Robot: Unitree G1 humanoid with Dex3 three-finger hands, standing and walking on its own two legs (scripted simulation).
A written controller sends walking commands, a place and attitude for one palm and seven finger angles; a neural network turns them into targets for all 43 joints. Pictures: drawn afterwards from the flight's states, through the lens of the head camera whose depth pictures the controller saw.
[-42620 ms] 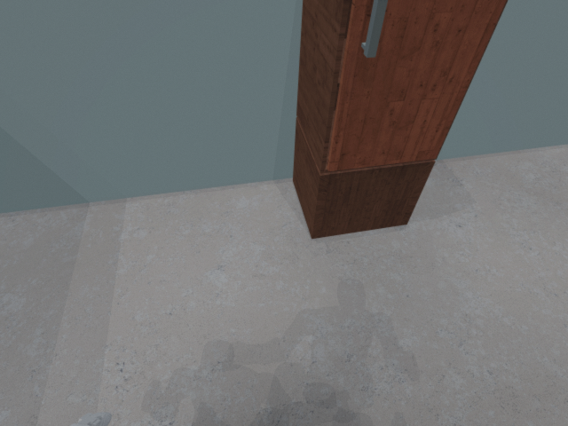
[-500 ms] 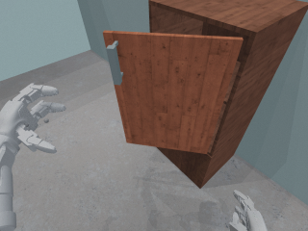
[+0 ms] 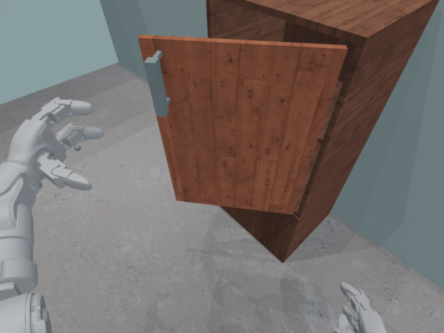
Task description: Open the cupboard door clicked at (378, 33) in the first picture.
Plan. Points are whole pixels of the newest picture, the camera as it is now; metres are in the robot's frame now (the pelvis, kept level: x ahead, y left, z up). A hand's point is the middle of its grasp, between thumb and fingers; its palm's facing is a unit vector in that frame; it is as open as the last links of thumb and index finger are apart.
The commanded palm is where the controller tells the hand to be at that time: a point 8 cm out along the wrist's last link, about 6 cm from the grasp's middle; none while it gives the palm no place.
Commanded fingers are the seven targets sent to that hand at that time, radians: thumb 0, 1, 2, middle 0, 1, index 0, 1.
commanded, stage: move the hooked fingers beside the handle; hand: left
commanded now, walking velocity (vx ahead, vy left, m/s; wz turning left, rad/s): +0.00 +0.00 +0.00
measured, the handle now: (160, 84) +0.59 +0.19 +0.16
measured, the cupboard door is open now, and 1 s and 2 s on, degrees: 39 39 39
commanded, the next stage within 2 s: none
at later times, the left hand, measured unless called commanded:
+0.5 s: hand (100, 120) +0.43 +0.26 +0.17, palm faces -0.05 -1.00 -0.01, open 14.0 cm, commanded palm +0.42 +0.31 +0.17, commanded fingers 0.00 -0.50 0.30 -0.30 -1.20 -0.30 -1.20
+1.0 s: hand (117, 97) +0.51 +0.26 +0.17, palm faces -0.07 -1.00 +0.00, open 14.0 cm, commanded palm +0.50 +0.31 +0.16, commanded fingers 0.00 -0.50 0.30 -0.30 -1.20 -0.30 -1.20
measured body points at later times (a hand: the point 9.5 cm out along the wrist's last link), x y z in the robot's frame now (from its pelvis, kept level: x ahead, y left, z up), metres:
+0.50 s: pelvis +0.01 +0.01 +0.00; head +0.04 +0.00 +0.45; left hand +0.43 +0.32 +0.18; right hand +0.10 -0.27 -0.10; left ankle -0.03 +0.10 -0.74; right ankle +0.03 -0.11 -0.74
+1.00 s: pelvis +0.01 +0.01 -0.01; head +0.10 +0.02 +0.43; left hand +0.51 +0.31 +0.17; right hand +0.00 -0.27 -0.12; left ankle -0.03 +0.10 -0.74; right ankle +0.03 -0.11 -0.74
